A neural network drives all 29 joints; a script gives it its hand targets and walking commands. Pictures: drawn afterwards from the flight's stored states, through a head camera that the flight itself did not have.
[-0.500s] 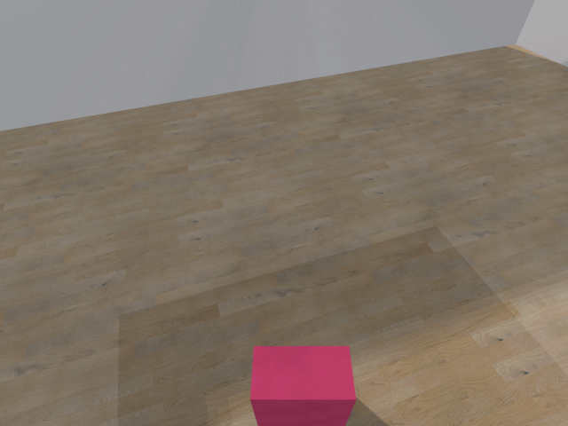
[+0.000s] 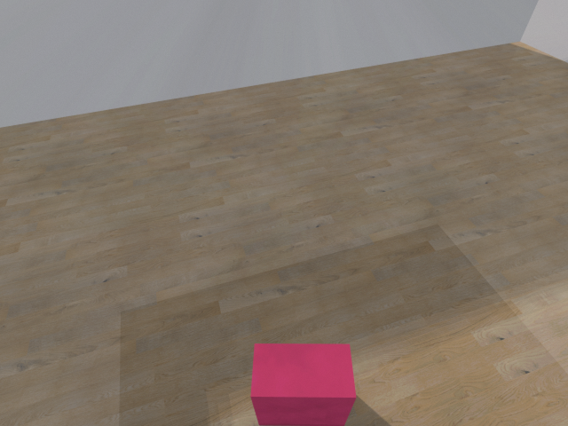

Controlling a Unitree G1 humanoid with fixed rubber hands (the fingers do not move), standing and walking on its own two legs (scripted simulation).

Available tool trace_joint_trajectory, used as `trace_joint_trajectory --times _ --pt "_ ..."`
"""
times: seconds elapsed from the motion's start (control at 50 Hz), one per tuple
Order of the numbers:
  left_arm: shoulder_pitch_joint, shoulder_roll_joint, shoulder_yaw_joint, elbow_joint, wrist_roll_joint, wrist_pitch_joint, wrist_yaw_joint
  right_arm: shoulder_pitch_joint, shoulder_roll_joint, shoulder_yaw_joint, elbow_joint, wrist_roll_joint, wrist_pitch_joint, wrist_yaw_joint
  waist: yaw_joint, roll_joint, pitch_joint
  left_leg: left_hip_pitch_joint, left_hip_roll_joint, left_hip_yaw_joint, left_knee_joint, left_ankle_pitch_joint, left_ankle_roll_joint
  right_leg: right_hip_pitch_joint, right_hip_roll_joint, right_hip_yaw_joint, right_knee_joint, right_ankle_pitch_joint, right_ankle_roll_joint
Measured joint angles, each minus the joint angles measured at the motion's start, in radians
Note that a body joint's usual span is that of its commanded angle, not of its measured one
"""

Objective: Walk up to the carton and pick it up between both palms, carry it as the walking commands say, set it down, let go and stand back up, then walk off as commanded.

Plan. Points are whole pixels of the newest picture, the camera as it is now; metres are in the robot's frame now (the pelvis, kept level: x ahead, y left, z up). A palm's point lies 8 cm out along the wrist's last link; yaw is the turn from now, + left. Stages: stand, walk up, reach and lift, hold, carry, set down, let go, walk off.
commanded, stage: walk off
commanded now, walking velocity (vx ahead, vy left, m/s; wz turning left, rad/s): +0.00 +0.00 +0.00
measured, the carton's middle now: (301, 387) +0.39 -0.01 -0.63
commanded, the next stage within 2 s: stand in 0.52 s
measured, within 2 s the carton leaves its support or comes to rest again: rests again in 0.88 s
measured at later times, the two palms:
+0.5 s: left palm out of the picture +0.00 +0.31 -0.16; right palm out of the picture +0.16 -0.23 -0.13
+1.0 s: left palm (150, 363) +0.27 +0.27 -0.14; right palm (419, 412) +0.20 -0.19 -0.16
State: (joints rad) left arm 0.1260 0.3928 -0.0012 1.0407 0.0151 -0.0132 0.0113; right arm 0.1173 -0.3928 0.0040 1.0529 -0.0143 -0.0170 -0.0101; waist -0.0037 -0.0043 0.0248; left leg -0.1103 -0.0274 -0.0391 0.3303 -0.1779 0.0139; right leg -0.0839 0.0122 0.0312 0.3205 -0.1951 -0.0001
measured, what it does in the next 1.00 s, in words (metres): walks ahead: left foot, then right foot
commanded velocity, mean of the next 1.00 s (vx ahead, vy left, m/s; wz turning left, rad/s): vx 0.20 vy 0.00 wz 0.00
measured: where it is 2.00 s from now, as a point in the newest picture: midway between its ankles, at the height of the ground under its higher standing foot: outside the picture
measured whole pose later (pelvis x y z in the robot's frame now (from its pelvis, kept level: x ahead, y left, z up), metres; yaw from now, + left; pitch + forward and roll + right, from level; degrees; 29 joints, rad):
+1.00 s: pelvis +0.22 +0.04 -0.01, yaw +10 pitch -1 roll +0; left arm 0.14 0.17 -0.01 1.01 0.02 -0.02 0.03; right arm 0.38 -0.16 -0.01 1.10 -0.01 -0.01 -0.04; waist -0.04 0.03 0.07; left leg -0.22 0.04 0.02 0.83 -0.58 -0.04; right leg -0.27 -0.02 -0.16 0.51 -0.22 -0.04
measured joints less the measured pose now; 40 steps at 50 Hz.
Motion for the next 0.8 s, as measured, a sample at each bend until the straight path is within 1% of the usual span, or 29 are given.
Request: trace_joint_trajectory --times 0.14,0.2,0.26,0.3,0.34,0.38,0.4,0.42,0.46,0.48,0.5,0.54,0.56,0.58,0.62,0.66,0.7,0.74,0.8 --pt "-0.004 0.001 -0.002 0.009 -0.002 0.000 0.000 -0.003 -0.001 0.001 0.007 0.002 -0.001 0.000 0.000 0.000 -0.001 0.001 0.000 -0.003 -0.004 0.002 -0.001 0.002 0.000 -0.003 -0.005 0.001 0.000" --pt "0.006 -0.016 -0.012 0.014 0.005 0.023 0.001 0.021 0.014 0.005 0.011 -0.001 0.016 0.001 -0.002 0.000 -0.017 -0.011 -0.003 -0.010 0.013 -0.010 -0.003 -0.008 -0.006 -0.015 0.017 -0.019 0.000" --pt "0.039 -0.039 -0.014 0.015 0.013 0.039 0.000 0.068 0.038 0.008 0.013 -0.006 0.033 0.004 -0.002 0.002 -0.035 -0.046 0.000 -0.010 0.098 -0.113 -0.002 -0.028 -0.010 -0.036 0.080 -0.109 -0.006" --pt "0.073 -0.050 -0.010 0.014 0.015 0.037 0.001 0.102 0.057 0.009 0.013 -0.011 0.033 0.007 -0.001 0.005 -0.043 -0.078 0.009 -0.006 0.173 -0.203 0.001 -0.030 -0.007 -0.049 0.099 -0.136 -0.014" --pt "0.115 -0.056 -0.001 0.020 0.017 0.030 0.003 0.127 0.074 0.009 0.008 -0.018 0.026 0.012 0.004 0.001 -0.041 -0.128 0.025 0.024 0.285 -0.246 -0.004 -0.019 -0.011 -0.063 0.094 -0.104 -0.016" --pt "0.163 -0.063 0.008 0.034 0.019 0.021 0.000 0.140 0.087 0.005 -0.003 -0.022 0.014 0.021 0.013 0.001 -0.037 -0.182 0.049 0.053 0.392 -0.273 -0.012 0.004 -0.015 -0.075 0.085 -0.112 -0.007" --pt "0.187 -0.065 0.012 0.041 0.019 0.017 -0.002 0.142 0.093 0.003 -0.011 -0.021 0.007 0.026 0.018 -0.002 -0.035 -0.199 0.061 0.065 0.409 -0.277 -0.013 0.019 -0.019 -0.078 0.076 -0.123 0.000" --pt "0.209 -0.067 0.016 0.047 0.019 0.013 -0.004 0.141 0.099 0.001 -0.020 -0.019 0.000 0.030 0.023 -0.007 -0.033 -0.209 0.071 0.076 0.400 -0.271 -0.014 0.034 -0.025 -0.082 0.068 -0.133 0.007" --pt "0.244 -0.068 0.021 0.056 0.018 0.008 -0.010 0.135 0.109 -0.004 -0.039 -0.015 -0.014 0.034 0.030 -0.022 -0.024 -0.197 0.077 0.100 0.311 -0.214 -0.017 0.051 -0.045 -0.084 0.083 -0.163 0.024" --pt "0.258 -0.070 0.022 0.056 0.016 0.005 -0.013 0.132 0.111 -0.009 -0.047 -0.014 -0.022 0.034 0.032 -0.028 -0.019 -0.178 0.072 0.113 0.260 -0.165 -0.015 0.047 -0.059 -0.082 0.122 -0.193 0.032" --pt "0.266 -0.074 0.021 0.055 0.014 0.001 -0.016 0.130 0.112 -0.015 -0.054 -0.015 -0.032 0.031 0.032 -0.034 -0.012 -0.172 0.063 0.126 0.259 -0.113 -0.004 0.014 -0.075 -0.081 0.214 -0.225 0.024" --pt "0.254 -0.087 0.020 0.043 0.017 0.001 -0.021 0.151 0.119 -0.023 -0.053 -0.014 -0.044 0.024 0.025 -0.029 -0.009 -0.154 0.051 0.135 0.271 -0.132 0.017 -0.100 -0.068 -0.056 0.490 -0.297 -0.001" --pt "0.235 -0.092 0.020 0.030 0.017 -0.001 -0.024 0.171 0.125 -0.023 -0.048 -0.013 -0.046 0.021 0.022 -0.025 -0.007 -0.133 0.046 0.134 0.253 -0.145 0.024 -0.158 -0.065 -0.055 0.605 -0.294 -0.010" --pt "0.211 -0.096 0.021 0.014 0.015 -0.005 -0.026 0.193 0.133 -0.021 -0.040 -0.012 -0.048 0.019 0.019 -0.023 -0.003 -0.107 0.041 0.131 0.224 -0.149 0.027 -0.211 -0.067 -0.062 0.681 -0.273 -0.013" --pt "0.157 -0.104 0.023 -0.016 0.017 -0.014 -0.026 0.232 0.153 -0.015 -0.023 -0.012 -0.051 0.014 0.009 -0.020 0.004 -0.055 0.034 0.122 0.154 -0.130 0.016 -0.298 -0.079 -0.079 0.738 -0.225 -0.005" --pt "0.105 -0.113 0.024 -0.040 0.015 -0.015 -0.026 0.261 0.174 -0.008 -0.008 -0.012 -0.053 0.010 -0.004 -0.018 0.012 -0.011 0.030 0.112 0.096 -0.119 0.023 -0.363 -0.085 -0.091 0.717 -0.181 0.013" --pt "0.055 -0.130 0.023 -0.058 0.011 -0.009 -0.023 0.275 0.192 -0.002 0.005 -0.010 -0.052 0.004 -0.014 -0.005 0.022 0.021 0.041 0.106 0.053 -0.113 0.024 -0.405 -0.081 -0.105 0.648 -0.138 0.030" --pt "0.009 -0.147 0.019 -0.072 0.007 -0.003 -0.019 0.288 0.210 0.006 0.015 -0.009 -0.048 -0.003 -0.029 0.003 0.032 0.042 0.050 0.098 0.029 -0.113 0.017 -0.411 -0.073 -0.112 0.566 -0.105 0.037" --pt "-0.040 -0.169 0.012 -0.085 0.002 0.002 -0.008 0.303 0.230 0.011 0.031 -0.010 -0.040 -0.011 -0.048 -0.002 0.041 0.062 0.050 0.094 0.031 -0.140 0.004 -0.378 -0.054 -0.118 0.404 -0.051 0.041"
